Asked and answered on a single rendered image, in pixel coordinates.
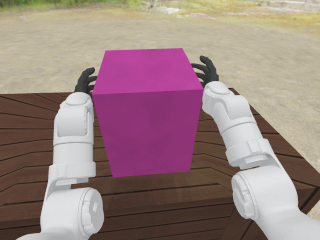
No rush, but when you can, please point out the pedestal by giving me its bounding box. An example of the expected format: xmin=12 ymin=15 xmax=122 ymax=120
xmin=0 ymin=88 xmax=320 ymax=240

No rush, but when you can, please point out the left robot forearm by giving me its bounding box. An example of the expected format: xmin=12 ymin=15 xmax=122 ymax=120
xmin=40 ymin=92 xmax=96 ymax=229

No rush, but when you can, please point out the left robot hand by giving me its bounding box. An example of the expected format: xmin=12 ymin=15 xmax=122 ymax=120
xmin=74 ymin=67 xmax=98 ymax=107

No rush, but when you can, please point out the left robot upper arm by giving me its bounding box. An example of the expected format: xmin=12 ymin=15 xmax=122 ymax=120
xmin=16 ymin=187 xmax=104 ymax=240

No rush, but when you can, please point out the carton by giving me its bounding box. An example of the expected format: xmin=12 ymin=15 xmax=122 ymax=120
xmin=92 ymin=48 xmax=204 ymax=178

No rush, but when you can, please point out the right robot hand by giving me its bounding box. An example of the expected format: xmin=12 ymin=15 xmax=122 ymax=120
xmin=191 ymin=55 xmax=219 ymax=89

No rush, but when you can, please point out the right robot upper arm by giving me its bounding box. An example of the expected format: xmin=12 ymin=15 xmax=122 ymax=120
xmin=231 ymin=164 xmax=320 ymax=240

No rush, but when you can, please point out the right robot forearm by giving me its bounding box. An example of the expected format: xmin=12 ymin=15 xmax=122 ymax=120
xmin=202 ymin=81 xmax=298 ymax=206

